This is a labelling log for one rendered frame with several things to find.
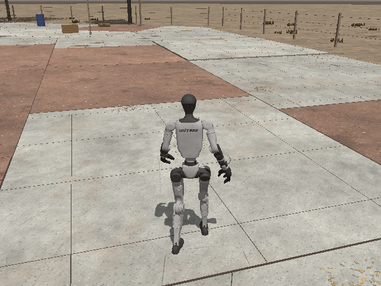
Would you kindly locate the right robot shin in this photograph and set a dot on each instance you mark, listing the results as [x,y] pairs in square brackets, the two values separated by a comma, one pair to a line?
[204,211]

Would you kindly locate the robot left upper arm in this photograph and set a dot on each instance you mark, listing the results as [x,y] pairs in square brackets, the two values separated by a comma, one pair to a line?
[171,125]

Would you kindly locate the right robot hand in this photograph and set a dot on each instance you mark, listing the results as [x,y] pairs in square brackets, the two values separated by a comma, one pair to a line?
[227,174]

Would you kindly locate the robot right upper arm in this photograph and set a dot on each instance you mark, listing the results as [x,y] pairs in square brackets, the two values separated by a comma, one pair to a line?
[207,125]

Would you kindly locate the right robot forearm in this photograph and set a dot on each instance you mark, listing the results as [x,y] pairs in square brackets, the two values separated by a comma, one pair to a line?
[220,158]

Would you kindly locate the left robot forearm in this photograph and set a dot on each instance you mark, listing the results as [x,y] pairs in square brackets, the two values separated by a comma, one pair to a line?
[163,154]

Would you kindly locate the left robot hand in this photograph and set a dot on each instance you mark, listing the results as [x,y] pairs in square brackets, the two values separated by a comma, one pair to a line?
[166,161]

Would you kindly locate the robot left thigh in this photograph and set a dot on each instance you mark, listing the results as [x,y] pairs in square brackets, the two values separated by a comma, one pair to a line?
[178,189]

